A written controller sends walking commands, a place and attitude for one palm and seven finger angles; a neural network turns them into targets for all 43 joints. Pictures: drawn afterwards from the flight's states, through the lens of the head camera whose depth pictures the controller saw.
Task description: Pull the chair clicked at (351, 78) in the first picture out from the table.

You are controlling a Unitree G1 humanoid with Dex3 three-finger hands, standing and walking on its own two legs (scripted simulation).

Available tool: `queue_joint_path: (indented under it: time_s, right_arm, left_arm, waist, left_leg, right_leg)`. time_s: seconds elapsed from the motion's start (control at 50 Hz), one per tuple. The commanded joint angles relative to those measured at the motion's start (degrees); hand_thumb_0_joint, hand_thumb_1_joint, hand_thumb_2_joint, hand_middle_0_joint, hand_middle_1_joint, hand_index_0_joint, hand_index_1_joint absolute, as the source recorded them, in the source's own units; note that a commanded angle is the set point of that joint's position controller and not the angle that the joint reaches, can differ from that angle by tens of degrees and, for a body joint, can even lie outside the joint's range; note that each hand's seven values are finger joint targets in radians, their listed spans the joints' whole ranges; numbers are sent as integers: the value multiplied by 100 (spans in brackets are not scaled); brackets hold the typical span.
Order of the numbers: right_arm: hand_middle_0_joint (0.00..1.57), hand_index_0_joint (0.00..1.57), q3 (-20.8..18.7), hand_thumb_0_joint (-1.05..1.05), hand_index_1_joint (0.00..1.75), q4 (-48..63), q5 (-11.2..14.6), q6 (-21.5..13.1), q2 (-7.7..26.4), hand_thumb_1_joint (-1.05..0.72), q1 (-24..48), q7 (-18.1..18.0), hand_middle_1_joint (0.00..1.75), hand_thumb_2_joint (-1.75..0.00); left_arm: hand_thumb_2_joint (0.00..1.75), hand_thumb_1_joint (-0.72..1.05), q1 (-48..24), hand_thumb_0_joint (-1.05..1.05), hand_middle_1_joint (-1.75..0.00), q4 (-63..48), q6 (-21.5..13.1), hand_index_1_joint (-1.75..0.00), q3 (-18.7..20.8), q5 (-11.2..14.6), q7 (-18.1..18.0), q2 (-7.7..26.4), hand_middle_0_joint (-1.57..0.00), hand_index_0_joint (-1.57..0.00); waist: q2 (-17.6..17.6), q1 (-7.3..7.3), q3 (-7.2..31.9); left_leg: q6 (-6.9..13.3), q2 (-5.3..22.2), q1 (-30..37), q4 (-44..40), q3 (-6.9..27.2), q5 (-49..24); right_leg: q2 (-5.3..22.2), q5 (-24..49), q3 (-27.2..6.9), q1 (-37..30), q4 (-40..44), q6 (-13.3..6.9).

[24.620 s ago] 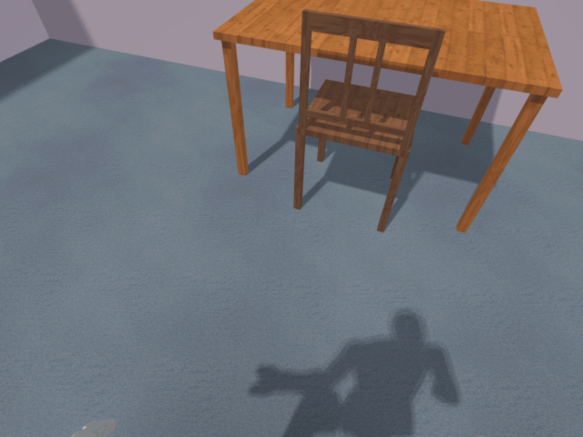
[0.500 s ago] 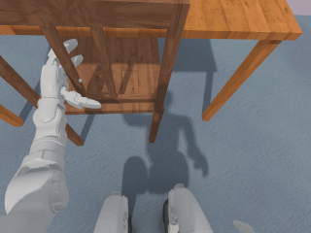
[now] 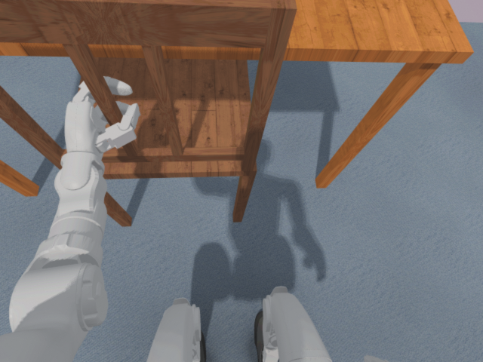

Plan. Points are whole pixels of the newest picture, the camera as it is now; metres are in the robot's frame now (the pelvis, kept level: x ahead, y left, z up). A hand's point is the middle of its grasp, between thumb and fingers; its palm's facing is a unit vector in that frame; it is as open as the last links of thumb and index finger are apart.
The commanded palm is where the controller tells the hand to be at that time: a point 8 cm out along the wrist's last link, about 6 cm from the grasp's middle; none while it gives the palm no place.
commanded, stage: hook a spindle and tug to test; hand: left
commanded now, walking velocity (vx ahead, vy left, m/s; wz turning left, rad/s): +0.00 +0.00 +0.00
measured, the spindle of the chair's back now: (110, 110) +0.51 +0.19 +0.03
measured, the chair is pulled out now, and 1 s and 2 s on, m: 0.00 0.05 0.21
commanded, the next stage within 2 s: step backward, pulling the chair out in 0.64 s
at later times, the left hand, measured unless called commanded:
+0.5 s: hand (130, 137) +0.46 +0.16 +0.03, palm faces +0.01 -1.00 -0.01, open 5.0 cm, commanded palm +0.42 +0.20 +0.03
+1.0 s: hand (132, 149) +0.43 +0.15 +0.04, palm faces +0.09 -0.99 -0.11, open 5.1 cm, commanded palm +0.41 +0.20 +0.04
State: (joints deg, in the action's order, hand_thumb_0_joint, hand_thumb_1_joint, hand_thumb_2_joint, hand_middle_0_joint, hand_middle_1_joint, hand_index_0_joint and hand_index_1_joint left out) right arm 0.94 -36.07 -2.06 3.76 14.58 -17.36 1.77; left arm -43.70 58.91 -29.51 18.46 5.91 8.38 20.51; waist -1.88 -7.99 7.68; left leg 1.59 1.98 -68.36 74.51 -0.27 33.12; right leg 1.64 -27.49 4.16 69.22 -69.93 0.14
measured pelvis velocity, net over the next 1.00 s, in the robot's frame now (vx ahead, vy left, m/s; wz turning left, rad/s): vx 0.03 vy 0.00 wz -0.01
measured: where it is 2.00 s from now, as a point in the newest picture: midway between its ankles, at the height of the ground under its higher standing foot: outside the picture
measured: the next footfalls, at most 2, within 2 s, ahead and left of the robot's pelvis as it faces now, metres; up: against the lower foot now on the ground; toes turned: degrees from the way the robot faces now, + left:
none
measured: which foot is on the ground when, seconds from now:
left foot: down 0.00-1.00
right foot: down 0.00-1.00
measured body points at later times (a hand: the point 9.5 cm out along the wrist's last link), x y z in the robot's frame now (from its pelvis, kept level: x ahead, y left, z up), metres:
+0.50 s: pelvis +0.02 +0.00 +0.01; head +0.17 +0.01 +0.44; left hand +0.45 +0.21 +0.03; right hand +0.09 -0.26 -0.11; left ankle +0.01 +0.10 -0.62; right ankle +0.04 -0.13 -0.62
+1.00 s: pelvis +0.03 +0.00 +0.09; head +0.14 +0.01 +0.53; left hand +0.42 +0.20 +0.05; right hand +0.10 -0.25 -0.03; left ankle +0.01 +0.10 -0.62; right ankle +0.04 -0.13 -0.62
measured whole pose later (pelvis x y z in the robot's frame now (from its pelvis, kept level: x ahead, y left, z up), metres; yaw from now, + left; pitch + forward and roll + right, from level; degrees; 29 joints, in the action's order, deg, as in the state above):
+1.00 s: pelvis +0.03 +0.00 +0.09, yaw +0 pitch +15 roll -1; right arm 1.5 -33.7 2.7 6.7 12.4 -15.8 -4.9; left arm -29.9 54.1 -11.8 8.8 4.3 -4.7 12.9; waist -0.3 -5.7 1.6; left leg 1.6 1.1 -36.5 43.9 -3.0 22.4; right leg 1.3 -16.8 2.1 38.9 -41.5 1.1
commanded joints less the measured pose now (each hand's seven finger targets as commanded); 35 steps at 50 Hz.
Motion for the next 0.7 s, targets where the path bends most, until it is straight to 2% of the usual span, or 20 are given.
queue_joint_path:
  time_s: [0.0, 0.04, 0.08, 0.1, 0.12, 0.16, 0.18, 0.22, 0.26, 0.34, 0.38, 0.4, 0.42, 0.46, 0.5, 0.52, 0.54, 0.58, 0.62, 0.68]
  right_arm:
    - [20, 20, -400, 0, 30, 383, 35, -112, 950, -90, -802, -30, 30, -90]
    - [20, 20, -409, 0, 30, 400, 49, -104, 963, -90, -774, -15, 30, -90]
    - [20, 20, -412, 0, 30, 408, 56, -121, 937, -90, -748, -5, 30, -90]
    - [20, 20, -422, 0, 30, 416, 65, -115, 958, -90, -747, -7, 30, -90]
    - [20, 20, -418, 0, 30, 420, 67, -115, 940, -90, -737, -2, 30, -90]
    - [20, 20, -416, 0, 30, 458, 67, -129, 949, -90, -758, -12, 30, -90]
    - [20, 20, -417, 0, 30, 453, 71, -129, 916, -90, -739, -12, 30, -90]
    - [20, 20, -422, 0, 30, 499, 78, -133, 907, -90, -715, -14, 30, -90]
    - [20, 20, -420, 0, 30, 535, 95, -159, 889, -90, -695, -15, 30, -90]
    - [20, 20, -439, 0, 30, 640, 120, -206, 855, -90, -605, 6, 30, -90]
    - [20, 20, -442, 0, 30, 675, 140, -239, 847, -90, -586, 5, 30, -90]
    - [20, 20, -443, 0, 30, 694, 146, -257, 829, -90, -555, 13, 30, -90]
    - [20, 20, -446, 0, 30, 690, 150, -277, 810, -90, -542, 23, 30, -90]
    - [20, 20, -456, 0, 30, 693, 149, -308, 844, -90, -563, -3, 30, -90]
    - [20, 20, -463, 0, 30, 692, 154, -351, 813, -90, -513, -1, 30, -90]
    - [20, 20, -460, 0, 30, 699, 152, -367, 792, -90, -508, 7, 30, -90]
    - [20, 20, -468, 0, 30, 693, 154, -375, 813, -90, -503, -4, 30, -90]
    - [20, 20, -454, 0, 30, 637, 144, -406, 804, -90, -466, -17, 30, -90]
    - [20, 20, -456, 0, 30, 608, 127, -431, 812, -90, -451, -49, 30, -90]
    - [20, 20, -458, 0, 30, 620, 133, -469, 792, -90, -416, -72, 30, -90]
  left_arm:
    - [90, 90, -1980, 0, -145, -1550, -487, -145, -300, -8, 148, 575, -50, -50]
    - [90, 90, -1722, 0, -145, -1582, -462, -145, -229, 16, 130, 642, -50, -50]
    - [90, 90, -1700, 0, -145, -1666, -460, -145, -383, 34, 124, 430, -50, -50]
    - [90, 90, -1557, 0, -145, -1661, -456, -145, -229, 44, 101, 598, -50, -50]
    - [90, 90, -1522, 0, -145, -1623, -441, -145, -296, 30, 95, 524, -50, -50]
    - [90, 90, -1350, 0, -145, -1732, -460, -145, -146, 54, 79, 683, -50, -50]
    - [90, 90, -1215, 0, -145, -1648, -438, -145, -174, 34, 94, 611, -50, -50]
    - [90, 90, -1018, 0, -145, -1811, -438, -145, -48, 75, 103, 715, -50, -50]
    - [90, 90, -875, 0, -145, -1897, -421, -145, -120, 113, 126, 616, -50, -50]
    - [90, 90, -271, 0, -145, -2377, -394, -145, -100, 206, 152, 562, -50, -50]
    - [90, 90, -8, 0, -145, -2552, -374, -145, -153, 229, 136, 512, -50, -50]
    - [90, 90, 27, 0, -145, -2709, -378, -145, -255, 242, 127, 402, -50, -50]
    - [90, 90, 105, 0, -145, -2716, -356, -145, -333, 263, 110, 260, -50, -50]
    - [90, 90, 272, 0, -145, -2791, -355, -145, -143, 276, 56, 481, -50, -50]
    - [90, 90, 342, 0, -145, -3015, -387, -145, -225, 251, 49, 396, -50, -50]
    - [90, 90, 502, 0, -145, -2996, -369, -145, -278, 271, 44, 272, -50, -50]
    - [90, 90, 537, 0, -145, -2994, -373, -145, -188, 262, 29, 397, -50, -50]
    - [90, 90, 384, 0, -145, -2955, -378, -145, -263, 258, 4, 298, -50, -50]
    - [90, 90, 258, 0, -145, -2946, -415, -145, -103, 243, -13, 486, -50, -50]
    - [90, 90, 299, 0, -145, -3015, -420, -145, -198, 218, 24, 396, -50, -50]
  waist:
    - [-670, -125, 3279]
    - [-551, -70, 3180]
    - [-547, -129, 3126]
    - [-510, -47, 3122]
    - [-488, -89, 3068]
    - [-356, -24, 3122]
    - [-366, -28, 3076]
    - [-304, 57, 3108]
    - [-317, 51, 3056]
    - [-364, 217, 3232]
    - [-339, 231, 3211]
    - [-424, 239, 3151]
    - [-346, 208, 3110]
    - [-206, 248, 3040]
    - [-365, 284, 3107]
    - [-311, 275, 3062]
    - [-201, 286, 2995]
    - [-249, 216, 2881]
    - [-192, 240, 2931]
    - [-328, 258, 3049]
  left_leg:
    - [-128, -89, 2501, -941, 393, -2851]
    - [-127, -81, 2426, -970, 368, -2798]
    - [-120, -75, 2473, -977, 365, -2804]
    - [-125, -84, 2395, -989, 355, -2794]
    - [-106, -103, 2315, -975, 309, -2727]
    - [-88, -108, 2230, -978, 302, -2804]
    - [-87, -115, 2191, -974, 263, -2861]
    - [-80, -125, 2106, -983, 217, -2887]
    - [-77, -124, 2111, -994, 205, -2936]
    - [-105, -113, 2249, -1040, 168, -3284]
    - [-117, -87, 2305, -1070, 186, -3440]
    - [-129, -84, 2357, -1089, 185, -3472]
    - [-119, -92, 2333, -1087, 157, -3395]
    - [-111, -93, 2216, -1091, 152, -3404]
    - [-143, -85, 2353, -1101, 164, -3523]
    - [-133, -91, 2339, -1100, 135, -3525]
    - [-143, -75, 2272, -1107, 150, -3488]
    - [-131, -100, 2188, -1059, 127, -3305]
    - [-120, -140, 2034, -1024, 103, -3112]
    - [-143, -127, 2202, -1015, 118, -3295]
  right_leg:
    - [-267, 1743, -112, -1549, 677, -191]
    - [-275, 1747, -115, -1636, 708, -197]
    - [-283, 1745, -101, -1567, 724, -181]
    - [-276, 1773, -115, -1666, 716, -191]
    - [-277, 1804, -139, -1701, 736, -179]
    - [-283, 1950, -157, -1899, 702, -184]
    - [-273, 2052, -169, -1950, 710, -174]
    - [-262, 2176, -201, -2148, 719, -166]
    - [-260, 2235, -194, -2147, 704, -174]
    - [-245, 2528, -210, -2413, 718, -174]
    - [-246, 2594, -199, -2409, 708, -169]
    - [-237, 2569, -189, -2368, 720, -168]
    - [-247, 2557, -187, -2379, 758, -157]
    - [-247, 2652, -203, -2494, 732, -167]
    - [-224, 2655, -200, -2446, 706, -165]
    - [-233, 2683, -200, -2464, 736, -157]
    - [-225, 2652, -193, -2476, 717, -158]
    - [-216, 2577, -202, -2348, 712, -147]
    - [-202, 2583, -251, -2491, 686, -150]
    - [-185, 2593, -233, -2415, 639, -161]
